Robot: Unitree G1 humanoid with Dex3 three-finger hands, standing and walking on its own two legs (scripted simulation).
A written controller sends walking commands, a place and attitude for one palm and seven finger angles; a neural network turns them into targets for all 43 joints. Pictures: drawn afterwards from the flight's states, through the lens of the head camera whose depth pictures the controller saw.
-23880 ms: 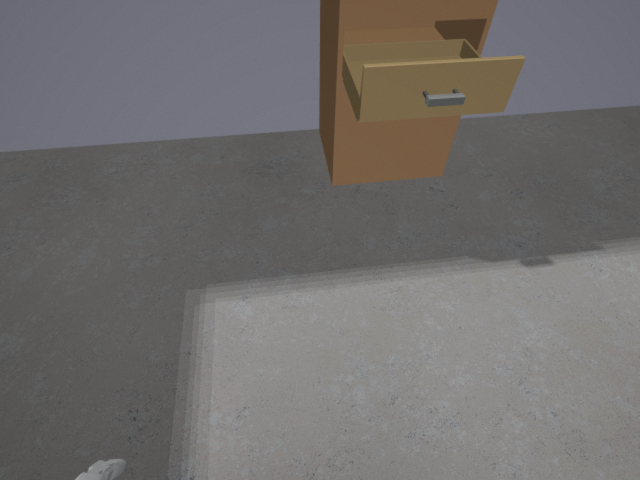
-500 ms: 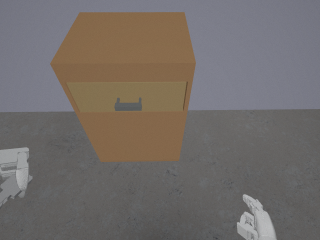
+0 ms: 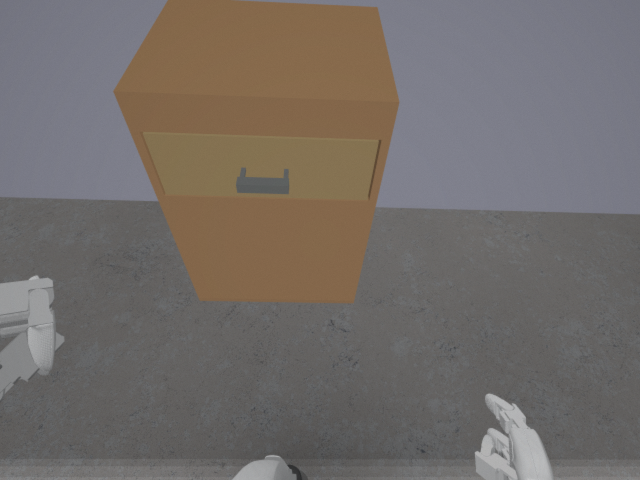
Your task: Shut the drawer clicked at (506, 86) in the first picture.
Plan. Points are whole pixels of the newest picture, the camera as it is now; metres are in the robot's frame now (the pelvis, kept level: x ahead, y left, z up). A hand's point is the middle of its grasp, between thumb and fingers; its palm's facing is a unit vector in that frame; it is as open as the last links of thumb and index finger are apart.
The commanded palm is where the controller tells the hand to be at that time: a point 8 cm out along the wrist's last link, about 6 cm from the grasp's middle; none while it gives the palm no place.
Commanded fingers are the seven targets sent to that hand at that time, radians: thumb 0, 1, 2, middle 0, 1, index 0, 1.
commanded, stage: step back with the hand held close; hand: left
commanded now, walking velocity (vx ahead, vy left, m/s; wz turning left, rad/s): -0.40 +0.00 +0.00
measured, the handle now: (263, 178) +0.72 +0.16 -0.13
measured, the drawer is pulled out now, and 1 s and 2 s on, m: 0.00 0.00 0.00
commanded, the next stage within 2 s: stop stepping back and stand still in 0.42 s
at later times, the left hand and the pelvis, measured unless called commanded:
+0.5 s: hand (38, 413) +0.15 +0.21 +0.18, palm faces +0.18 -0.87 -0.46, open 3.3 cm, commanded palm +0.07 +0.27 +0.19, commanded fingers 0.00 0.90 0.90 -1.40 -1.60 -1.40 -1.60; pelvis -0.08 +0.00 +0.00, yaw -4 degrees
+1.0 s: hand out of the picture +0.08 +0.28 +0.18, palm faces +0.32 -0.85 -0.42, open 3.3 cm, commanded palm +0.05 +0.32 +0.19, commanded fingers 0.00 0.90 0.90 -1.40 -1.60 -1.40 -1.60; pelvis -0.10 +0.05 +0.00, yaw -4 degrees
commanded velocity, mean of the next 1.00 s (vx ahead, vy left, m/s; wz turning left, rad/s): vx -0.15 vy -0.02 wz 0.01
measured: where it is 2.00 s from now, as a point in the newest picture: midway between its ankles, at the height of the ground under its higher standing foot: outside the picture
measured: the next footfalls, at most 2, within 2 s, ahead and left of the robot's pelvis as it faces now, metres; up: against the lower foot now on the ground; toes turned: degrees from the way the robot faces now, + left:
right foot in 0.38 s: -0.15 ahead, -0.13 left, +0.00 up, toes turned -3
left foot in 1.02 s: -0.01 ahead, +0.14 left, +0.00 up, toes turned -2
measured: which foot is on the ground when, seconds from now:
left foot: down 0.00-0.86, up 0.88-1.00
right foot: down 0.00-0.08, up 0.10-0.36, down 0.38-1.00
